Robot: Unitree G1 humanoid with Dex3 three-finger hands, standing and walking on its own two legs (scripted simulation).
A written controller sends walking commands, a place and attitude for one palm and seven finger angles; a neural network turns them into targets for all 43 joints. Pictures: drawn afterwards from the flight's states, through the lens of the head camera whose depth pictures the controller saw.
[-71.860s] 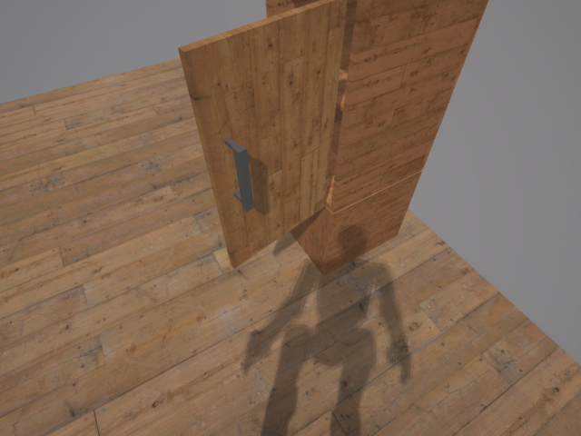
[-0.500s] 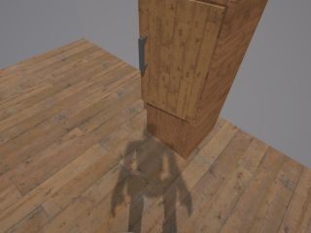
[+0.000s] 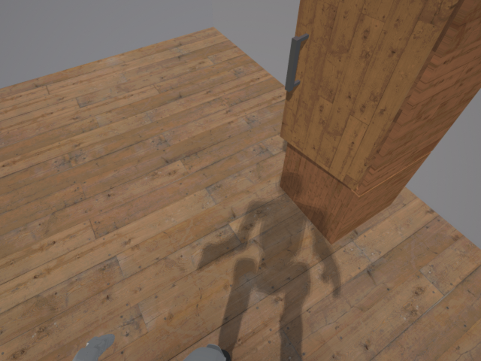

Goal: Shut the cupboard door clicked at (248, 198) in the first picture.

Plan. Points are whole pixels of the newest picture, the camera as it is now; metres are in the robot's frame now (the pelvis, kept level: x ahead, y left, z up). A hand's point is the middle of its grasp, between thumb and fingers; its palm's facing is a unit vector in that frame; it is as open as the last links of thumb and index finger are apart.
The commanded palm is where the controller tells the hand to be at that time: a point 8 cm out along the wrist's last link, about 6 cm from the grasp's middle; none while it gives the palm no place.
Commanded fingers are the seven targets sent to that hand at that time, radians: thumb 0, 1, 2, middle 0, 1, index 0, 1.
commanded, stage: walk to a spot facing it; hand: left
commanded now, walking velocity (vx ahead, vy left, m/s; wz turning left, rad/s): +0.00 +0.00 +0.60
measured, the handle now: (296, 63) +0.88 -0.13 +0.00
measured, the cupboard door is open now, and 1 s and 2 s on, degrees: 9 9 9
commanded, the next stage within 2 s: turn to face it in 1.78 s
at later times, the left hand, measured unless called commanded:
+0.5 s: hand out of the picture +0.02 +0.21 -0.16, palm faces +0.36 -0.89 -0.29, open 7.4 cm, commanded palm none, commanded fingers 0.00 0.90 0.90 -0.20 -0.30 -0.20 -0.30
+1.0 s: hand out of the picture -0.04 +0.20 -0.17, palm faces +0.64 -0.73 -0.24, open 7.4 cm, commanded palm none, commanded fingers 0.00 0.90 0.90 -0.20 -0.30 -0.20 -0.30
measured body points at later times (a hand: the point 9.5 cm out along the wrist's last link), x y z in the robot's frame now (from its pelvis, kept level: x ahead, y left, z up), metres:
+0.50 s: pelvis +0.02 -0.02 -0.01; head +0.08 -0.01 +0.44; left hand +0.00 +0.26 -0.14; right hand +0.20 -0.22 -0.15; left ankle -0.01 +0.13 -0.73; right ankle +0.06 -0.13 -0.71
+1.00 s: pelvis +0.05 -0.01 +0.00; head +0.07 +0.02 +0.45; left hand -0.07 +0.23 -0.15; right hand +0.25 -0.17 -0.14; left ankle -0.05 +0.07 -0.73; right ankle +0.12 -0.12 -0.68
